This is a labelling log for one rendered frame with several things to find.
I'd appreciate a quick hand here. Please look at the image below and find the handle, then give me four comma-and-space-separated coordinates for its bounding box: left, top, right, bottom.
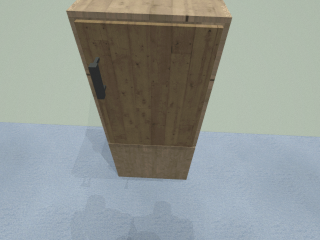
88, 57, 106, 100

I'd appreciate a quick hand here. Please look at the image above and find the cupboard door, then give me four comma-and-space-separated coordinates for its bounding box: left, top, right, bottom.
74, 19, 224, 147

